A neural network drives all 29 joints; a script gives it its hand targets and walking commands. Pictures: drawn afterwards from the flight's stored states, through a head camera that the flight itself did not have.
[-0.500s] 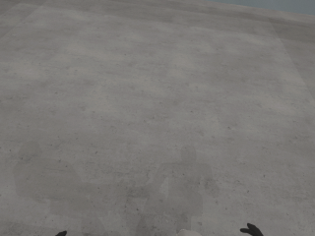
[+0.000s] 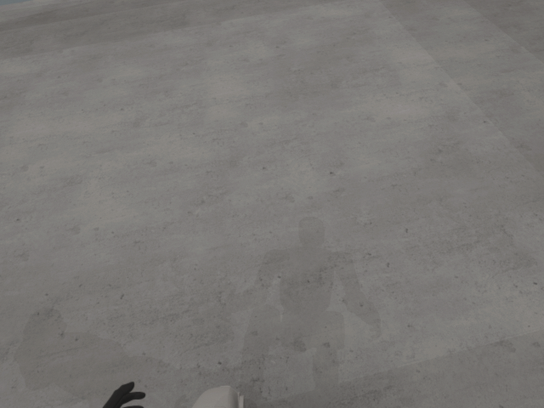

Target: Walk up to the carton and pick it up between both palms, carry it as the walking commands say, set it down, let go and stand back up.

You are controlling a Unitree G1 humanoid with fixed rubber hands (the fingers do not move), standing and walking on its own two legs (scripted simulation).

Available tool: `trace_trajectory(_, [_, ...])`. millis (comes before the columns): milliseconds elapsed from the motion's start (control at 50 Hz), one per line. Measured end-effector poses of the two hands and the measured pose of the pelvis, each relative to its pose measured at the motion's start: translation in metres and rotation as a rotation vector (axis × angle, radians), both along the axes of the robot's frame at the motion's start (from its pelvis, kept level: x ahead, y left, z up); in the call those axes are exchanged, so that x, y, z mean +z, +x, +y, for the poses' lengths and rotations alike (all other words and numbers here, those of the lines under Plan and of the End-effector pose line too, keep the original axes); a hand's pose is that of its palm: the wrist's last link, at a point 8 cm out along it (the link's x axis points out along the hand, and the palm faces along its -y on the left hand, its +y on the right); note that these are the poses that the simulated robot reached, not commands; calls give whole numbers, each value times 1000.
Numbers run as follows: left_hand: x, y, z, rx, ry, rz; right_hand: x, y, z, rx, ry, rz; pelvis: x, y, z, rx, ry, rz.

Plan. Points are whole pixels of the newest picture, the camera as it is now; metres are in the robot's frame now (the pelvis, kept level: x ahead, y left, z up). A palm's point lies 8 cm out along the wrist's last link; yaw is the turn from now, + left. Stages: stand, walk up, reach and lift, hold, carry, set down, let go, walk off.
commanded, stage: walk up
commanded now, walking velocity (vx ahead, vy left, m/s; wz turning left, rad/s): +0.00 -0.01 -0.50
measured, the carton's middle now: out of the picture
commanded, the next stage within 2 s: none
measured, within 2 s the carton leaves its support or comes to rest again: neither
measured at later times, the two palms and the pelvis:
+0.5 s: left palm out of the picture +0.11 +0.29 -0.14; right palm out of the picture +0.03 -0.23 -0.10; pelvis -0.01 +0.04 +0.00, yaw -14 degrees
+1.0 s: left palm (190, 366) +0.20 +0.15 -0.10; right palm out of the picture -0.10 -0.29 -0.13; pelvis -0.03 -0.02 +0.00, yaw -31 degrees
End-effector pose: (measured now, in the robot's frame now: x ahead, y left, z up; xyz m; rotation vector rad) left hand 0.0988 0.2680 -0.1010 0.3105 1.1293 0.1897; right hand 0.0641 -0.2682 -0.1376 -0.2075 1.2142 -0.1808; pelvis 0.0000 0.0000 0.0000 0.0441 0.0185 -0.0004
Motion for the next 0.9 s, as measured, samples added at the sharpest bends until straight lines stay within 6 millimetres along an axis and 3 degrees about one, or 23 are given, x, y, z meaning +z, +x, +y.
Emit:
trace_trajectory(220, [-7,-33,1,-4,-13,73,17,46,11,-15,4,-150,2,-3,3,-101,-10,-3])
trace_trajectory(340, [-27,-31,18,-31,-53,98,29,43,27,-52,-42,-202,-4,-4,23,-156,-44,5])
trace_trajectory(440, [-37,-5,22,-82,-96,69,34,-3,34,-98,-101,-128,-3,-7,37,-209,-65,-1])
trace_trajectory(620, [-37,40,1,-242,-143,92,40,-78,38,-267,-111,-45,4,-9,41,-321,-97,-7])
trace_trajectory(700, [-32,74,-23,-337,-137,56,34,-117,34,-344,-102,-7,3,-14,35,-374,-91,-6])
trace_trajectory(800, [-20,111,-70,-453,-123,-25,18,-169,19,-456,-81,46,-4,-23,18,-435,-71,6])
trace_trajectory(860, [-17,123,-98,-510,-97,-79,0,-193,5,-506,-60,56,-15,-28,3,-468,-52,16])
trace_trajectory(900, [-13,120,-109,-534,-76,-86,-6,-197,-1,-530,-43,50,-15,-32,-4,-489,-52,17])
